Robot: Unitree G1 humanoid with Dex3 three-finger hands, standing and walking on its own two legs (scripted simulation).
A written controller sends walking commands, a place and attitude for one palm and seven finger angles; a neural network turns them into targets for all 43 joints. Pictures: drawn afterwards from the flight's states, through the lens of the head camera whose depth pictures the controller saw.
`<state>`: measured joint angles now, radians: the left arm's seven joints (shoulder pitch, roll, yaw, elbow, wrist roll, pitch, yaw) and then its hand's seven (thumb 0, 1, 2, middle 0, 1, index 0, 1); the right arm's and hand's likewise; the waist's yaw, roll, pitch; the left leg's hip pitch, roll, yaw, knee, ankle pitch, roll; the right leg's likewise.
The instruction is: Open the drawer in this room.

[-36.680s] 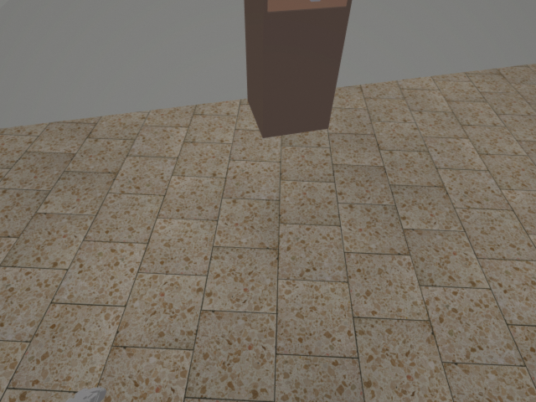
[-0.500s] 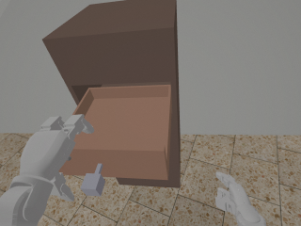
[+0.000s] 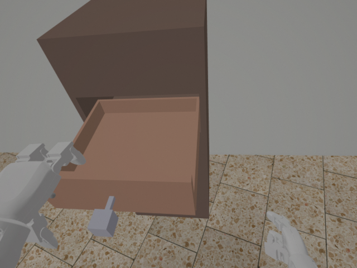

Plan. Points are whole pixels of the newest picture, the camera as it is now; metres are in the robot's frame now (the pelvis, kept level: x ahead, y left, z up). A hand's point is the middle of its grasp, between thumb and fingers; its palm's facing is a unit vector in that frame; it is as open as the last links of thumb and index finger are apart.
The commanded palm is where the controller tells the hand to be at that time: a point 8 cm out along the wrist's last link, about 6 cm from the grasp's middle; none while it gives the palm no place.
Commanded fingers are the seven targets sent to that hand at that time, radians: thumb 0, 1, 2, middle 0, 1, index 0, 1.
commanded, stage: draw the hand back to the body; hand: left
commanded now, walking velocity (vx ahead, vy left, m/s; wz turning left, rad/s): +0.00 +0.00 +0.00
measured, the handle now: (106, 213) +0.22 +0.21 +0.02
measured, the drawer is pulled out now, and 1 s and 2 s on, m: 0.30 0.30 0.30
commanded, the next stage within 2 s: step back with the hand held close in 1.02 s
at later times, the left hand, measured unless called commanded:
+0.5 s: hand (65, 166) +0.22 +0.22 +0.20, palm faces +0.34 -0.84 -0.42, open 11.5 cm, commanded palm +0.16 +0.28 +0.22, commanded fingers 0.00 0.38 0.68 -0.24 -0.64 -0.24 -0.64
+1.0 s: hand (53, 175) +0.20 +0.24 +0.19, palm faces +0.42 -0.81 -0.41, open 7.6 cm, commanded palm +0.15 +0.28 +0.21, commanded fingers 0.00 0.90 0.90 -0.20 -0.30 -0.20 -0.30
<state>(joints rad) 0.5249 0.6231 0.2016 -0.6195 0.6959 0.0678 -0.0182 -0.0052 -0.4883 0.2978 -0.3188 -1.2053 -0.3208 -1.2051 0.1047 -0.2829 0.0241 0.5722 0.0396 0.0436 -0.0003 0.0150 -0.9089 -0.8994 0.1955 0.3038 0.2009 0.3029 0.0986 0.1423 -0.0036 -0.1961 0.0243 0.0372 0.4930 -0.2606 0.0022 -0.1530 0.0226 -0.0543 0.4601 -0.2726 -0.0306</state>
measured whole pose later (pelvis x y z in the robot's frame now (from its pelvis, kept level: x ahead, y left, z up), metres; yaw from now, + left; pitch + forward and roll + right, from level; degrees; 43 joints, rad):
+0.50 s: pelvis +0.03 +0.01 +0.00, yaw -1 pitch -2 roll -1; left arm 0.53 0.35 0.30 -0.62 -0.06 -0.14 0.10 -0.01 0.04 0.53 -0.27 -0.86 -0.27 -0.86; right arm 0.19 -0.21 0.01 0.63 0.01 -0.13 -0.06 0.02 -0.91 -0.90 0.20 0.30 0.20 0.30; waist 0.04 0.07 0.02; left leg -0.13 0.02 0.05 0.46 -0.29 0.01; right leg -0.08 0.02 -0.04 0.41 -0.29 -0.02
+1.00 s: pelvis +0.02 +0.00 +0.00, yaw +0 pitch -3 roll -1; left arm 0.52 0.35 0.33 -0.56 -0.07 -0.11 0.11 0.01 0.82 0.87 -0.21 -0.35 -0.22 -0.35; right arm 0.16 -0.21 0.01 0.62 0.02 -0.09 -0.07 0.01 -0.91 -0.90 0.20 0.30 0.20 0.30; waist 0.06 0.08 0.01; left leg -0.12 0.02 0.03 0.45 -0.27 0.00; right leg -0.07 0.02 -0.06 0.39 -0.27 -0.03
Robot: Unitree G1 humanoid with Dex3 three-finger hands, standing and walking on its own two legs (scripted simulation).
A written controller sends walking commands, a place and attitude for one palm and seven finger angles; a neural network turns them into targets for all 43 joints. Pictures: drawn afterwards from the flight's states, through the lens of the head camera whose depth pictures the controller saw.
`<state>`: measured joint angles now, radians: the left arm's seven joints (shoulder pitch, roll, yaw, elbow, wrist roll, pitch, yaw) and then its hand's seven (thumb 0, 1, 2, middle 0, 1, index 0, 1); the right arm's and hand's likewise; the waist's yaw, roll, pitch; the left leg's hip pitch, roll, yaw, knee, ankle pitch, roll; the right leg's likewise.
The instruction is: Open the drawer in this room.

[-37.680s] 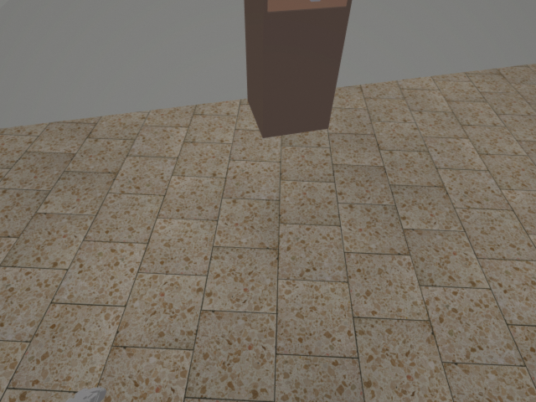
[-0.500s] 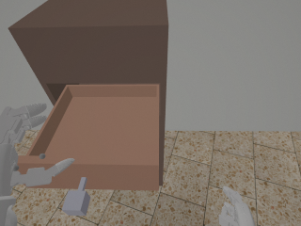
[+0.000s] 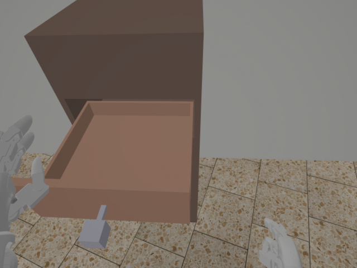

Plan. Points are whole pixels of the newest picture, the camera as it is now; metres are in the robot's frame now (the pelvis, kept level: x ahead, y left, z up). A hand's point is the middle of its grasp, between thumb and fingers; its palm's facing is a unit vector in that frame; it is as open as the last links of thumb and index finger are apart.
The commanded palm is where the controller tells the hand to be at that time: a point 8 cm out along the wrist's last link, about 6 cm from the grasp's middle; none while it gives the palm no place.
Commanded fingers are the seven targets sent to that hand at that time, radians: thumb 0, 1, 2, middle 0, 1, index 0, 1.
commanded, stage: draw the hand back to the body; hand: left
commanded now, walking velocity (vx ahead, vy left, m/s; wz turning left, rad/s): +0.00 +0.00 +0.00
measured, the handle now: (98, 224) +0.20 +0.21 +0.02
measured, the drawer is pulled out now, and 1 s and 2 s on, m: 0.30 0.30 0.30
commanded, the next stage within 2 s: step back with the hand held close in 0.02 s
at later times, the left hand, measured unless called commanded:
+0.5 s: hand (42, 198) +0.17 +0.23 +0.18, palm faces +0.26 -0.79 -0.56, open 7.4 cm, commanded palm +0.10 +0.29 +0.21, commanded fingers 0.00 0.90 0.90 -0.20 -0.30 -0.20 -0.30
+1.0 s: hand out of the picture +0.10 +0.26 +0.20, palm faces +0.39 -0.79 -0.46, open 7.4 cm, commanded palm +0.03 +0.31 +0.21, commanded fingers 0.00 0.90 0.90 -0.20 -0.30 -0.20 -0.30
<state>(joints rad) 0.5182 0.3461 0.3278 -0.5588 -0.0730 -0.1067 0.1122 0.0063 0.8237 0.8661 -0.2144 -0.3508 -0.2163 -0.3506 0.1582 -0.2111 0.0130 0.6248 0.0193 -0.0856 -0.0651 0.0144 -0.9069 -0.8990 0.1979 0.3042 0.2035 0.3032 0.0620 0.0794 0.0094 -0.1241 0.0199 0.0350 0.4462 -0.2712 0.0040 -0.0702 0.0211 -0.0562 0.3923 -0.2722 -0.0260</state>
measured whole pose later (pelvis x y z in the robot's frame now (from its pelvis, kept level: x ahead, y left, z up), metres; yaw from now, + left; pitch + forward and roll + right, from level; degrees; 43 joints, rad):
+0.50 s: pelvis -0.04 +0.01 +0.00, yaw -1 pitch +2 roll -1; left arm 0.63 0.46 0.42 -0.65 -0.05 -0.20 0.11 0.01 0.89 0.90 -0.21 -0.31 -0.22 -0.31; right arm 0.17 -0.23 -0.04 0.56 0.04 -0.03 -0.07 0.01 -0.91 -0.90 0.20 0.30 0.20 0.30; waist -0.03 0.03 0.04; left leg -0.30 0.02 0.06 0.49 -0.22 0.02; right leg -0.26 0.01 -0.03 0.46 -0.22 -0.01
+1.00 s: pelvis -0.10 +0.03 -0.02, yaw +0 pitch +0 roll -2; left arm 0.55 0.43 0.45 -0.73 -0.03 -0.25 0.16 0.01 0.89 0.90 -0.21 -0.31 -0.21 -0.31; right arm 0.19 -0.21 0.00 0.59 0.02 -0.10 -0.06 0.01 -0.91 -0.90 0.20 0.30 0.21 0.30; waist -0.01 0.00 0.06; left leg -0.46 0.01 0.04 0.65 -0.19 0.05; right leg -0.40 0.00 -0.06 0.60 -0.21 0.00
